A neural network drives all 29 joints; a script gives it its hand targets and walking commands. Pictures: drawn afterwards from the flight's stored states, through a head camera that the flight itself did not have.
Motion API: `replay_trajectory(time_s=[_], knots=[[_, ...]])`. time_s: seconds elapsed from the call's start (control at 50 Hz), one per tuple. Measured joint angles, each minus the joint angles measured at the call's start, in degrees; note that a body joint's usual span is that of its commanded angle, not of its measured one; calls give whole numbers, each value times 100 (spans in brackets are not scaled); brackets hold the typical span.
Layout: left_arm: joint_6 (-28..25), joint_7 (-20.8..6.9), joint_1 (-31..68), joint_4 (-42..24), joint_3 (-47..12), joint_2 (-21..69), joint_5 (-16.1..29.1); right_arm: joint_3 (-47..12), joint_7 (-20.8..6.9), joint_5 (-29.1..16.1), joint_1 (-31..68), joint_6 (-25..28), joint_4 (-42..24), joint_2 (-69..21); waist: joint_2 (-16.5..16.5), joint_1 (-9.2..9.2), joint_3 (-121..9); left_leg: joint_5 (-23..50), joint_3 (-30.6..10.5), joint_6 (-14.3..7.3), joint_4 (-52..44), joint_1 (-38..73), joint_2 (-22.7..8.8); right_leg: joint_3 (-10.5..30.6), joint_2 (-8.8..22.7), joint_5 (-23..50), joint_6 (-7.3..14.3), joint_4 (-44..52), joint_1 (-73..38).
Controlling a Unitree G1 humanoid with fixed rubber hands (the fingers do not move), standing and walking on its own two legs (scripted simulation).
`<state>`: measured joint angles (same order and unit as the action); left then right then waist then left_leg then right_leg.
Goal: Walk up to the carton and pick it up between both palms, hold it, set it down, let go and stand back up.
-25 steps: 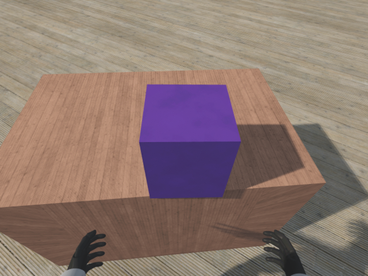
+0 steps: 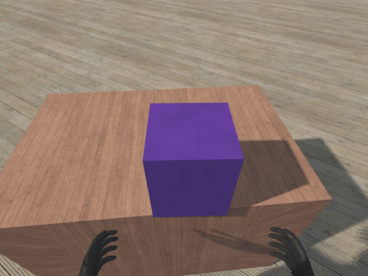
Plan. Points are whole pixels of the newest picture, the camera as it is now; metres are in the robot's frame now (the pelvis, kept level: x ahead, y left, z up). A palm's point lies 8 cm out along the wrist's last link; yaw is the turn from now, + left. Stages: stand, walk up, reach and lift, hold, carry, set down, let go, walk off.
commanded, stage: reach and lift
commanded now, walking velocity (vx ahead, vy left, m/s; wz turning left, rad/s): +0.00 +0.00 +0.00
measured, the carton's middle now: (189, 161) +0.41 +0.03 +0.00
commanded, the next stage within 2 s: none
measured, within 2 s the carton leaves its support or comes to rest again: neither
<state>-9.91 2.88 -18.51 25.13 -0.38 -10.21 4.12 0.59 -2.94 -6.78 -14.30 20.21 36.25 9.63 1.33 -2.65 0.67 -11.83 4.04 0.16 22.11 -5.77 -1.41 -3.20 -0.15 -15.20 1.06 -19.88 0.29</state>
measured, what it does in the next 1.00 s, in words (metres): stands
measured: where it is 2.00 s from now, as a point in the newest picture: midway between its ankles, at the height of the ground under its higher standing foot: outside the picture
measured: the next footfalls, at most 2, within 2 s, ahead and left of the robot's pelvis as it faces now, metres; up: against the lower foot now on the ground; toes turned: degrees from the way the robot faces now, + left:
none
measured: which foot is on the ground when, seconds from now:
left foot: down 0.00-1.00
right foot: down 0.00-1.00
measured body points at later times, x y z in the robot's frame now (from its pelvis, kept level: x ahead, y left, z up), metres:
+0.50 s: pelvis -0.01 -0.02 -0.01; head -0.03 -0.01 +0.44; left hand +0.21 +0.23 -0.02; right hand +0.23 -0.19 -0.02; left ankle +0.01 +0.11 -0.74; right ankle -0.04 -0.10 -0.74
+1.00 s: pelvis +0.00 -0.01 +0.00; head -0.01 +0.00 +0.45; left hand +0.28 +0.22 +0.05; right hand +0.30 -0.20 +0.05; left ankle +0.01 +0.12 -0.74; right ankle -0.04 -0.10 -0.74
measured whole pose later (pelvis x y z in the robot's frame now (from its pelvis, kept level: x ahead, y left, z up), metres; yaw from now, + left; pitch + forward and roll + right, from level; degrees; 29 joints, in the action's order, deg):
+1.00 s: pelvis +0.00 -0.01 +0.00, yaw -1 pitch -3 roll +0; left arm 7.7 -0.2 2.2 12.2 5.8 -12.1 7.5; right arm -3.5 5.3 -14.5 3.2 3.9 20.0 11.7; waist 1.2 -2.8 1.1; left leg -9.8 5.1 0.8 18.3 -5.3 -2.2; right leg -1.9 -1.1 -13.4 1.6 -17.3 0.9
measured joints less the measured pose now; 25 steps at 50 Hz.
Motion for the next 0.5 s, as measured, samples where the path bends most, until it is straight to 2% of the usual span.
replay_trajectory(time_s=[0.16, 0.38, 0.5], knots=[[-542, -119, 324, 273, 52, -130, 175, -195, 115, -217, 53, 214, -82, -107, 57, -6, -40, -4, -26, 72, 111, -158, -69, -18, -61, -86, 82, -237, 215], [-1079, -272, 885, 611, 79, -246, 444, -435, 394, -300, 580, 491, -148, -333, 88, 2, -34, -6, -32, 117, 253, -333, -98, -20, -78, -188, 135, -557, 474], [-988, -253, 1250, 783, 93, -317, 588, -450, 484, -332, 992, 306, 2, -329, 63, -4, -33, -23, -34, 108, 328, -444, -91, -20, -68, -218, 136, -654, 593]])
